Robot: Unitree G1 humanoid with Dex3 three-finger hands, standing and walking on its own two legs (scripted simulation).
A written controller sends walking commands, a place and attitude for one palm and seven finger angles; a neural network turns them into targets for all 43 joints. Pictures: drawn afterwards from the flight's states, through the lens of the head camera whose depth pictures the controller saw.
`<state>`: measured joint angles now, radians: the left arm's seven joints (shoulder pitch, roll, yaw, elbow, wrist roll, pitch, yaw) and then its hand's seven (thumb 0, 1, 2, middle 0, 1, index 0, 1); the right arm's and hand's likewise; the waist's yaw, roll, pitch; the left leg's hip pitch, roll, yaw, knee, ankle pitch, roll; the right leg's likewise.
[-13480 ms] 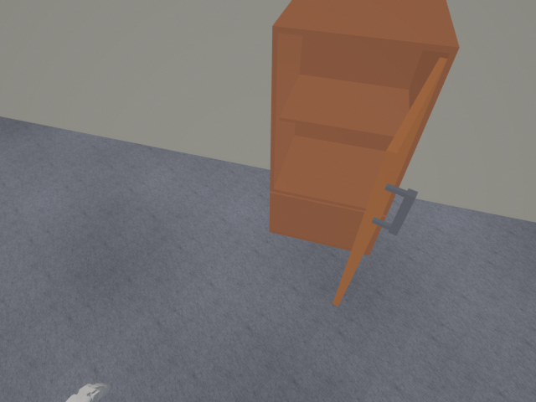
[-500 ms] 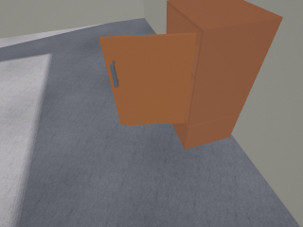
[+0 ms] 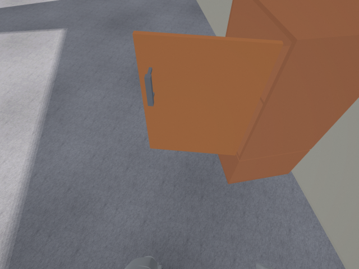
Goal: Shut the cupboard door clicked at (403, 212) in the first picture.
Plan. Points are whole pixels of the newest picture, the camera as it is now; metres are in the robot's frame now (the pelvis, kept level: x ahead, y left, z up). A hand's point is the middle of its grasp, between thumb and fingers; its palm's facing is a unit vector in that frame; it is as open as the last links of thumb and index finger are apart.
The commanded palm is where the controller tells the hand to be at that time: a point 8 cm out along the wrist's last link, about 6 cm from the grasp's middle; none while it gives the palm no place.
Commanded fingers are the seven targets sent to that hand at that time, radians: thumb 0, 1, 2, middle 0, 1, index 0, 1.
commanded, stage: take the last steps up to it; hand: left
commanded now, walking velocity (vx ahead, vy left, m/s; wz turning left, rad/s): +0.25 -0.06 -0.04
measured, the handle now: (150, 87) +0.65 +0.17 -0.02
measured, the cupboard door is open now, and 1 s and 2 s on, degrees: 74 74 74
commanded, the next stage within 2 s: come to a stop and stand still in 0.28 s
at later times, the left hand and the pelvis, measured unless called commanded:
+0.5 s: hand (144, 221) +0.24 +0.12 -0.14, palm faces -0.01 -0.97 -0.23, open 7.4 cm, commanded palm none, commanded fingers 0.00 0.90 0.90 -0.20 -0.30 -0.20 -0.30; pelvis +0.15 -0.05 +0.01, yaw -1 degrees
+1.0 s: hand (110, 253) +0.16 +0.20 -0.16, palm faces +0.11 -0.97 -0.21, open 7.4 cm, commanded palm none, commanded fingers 0.00 0.90 0.90 -0.20 -0.30 -0.20 -0.30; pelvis +0.13 +0.00 +0.02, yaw +0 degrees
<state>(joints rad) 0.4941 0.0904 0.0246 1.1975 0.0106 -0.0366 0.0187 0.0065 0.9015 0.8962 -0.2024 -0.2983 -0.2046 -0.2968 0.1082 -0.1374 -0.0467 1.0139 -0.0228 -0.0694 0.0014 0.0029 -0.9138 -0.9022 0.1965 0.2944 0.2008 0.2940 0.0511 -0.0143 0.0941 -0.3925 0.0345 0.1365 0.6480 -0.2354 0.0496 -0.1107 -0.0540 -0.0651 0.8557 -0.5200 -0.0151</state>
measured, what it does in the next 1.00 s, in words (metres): walks ahead: right foot, then left foot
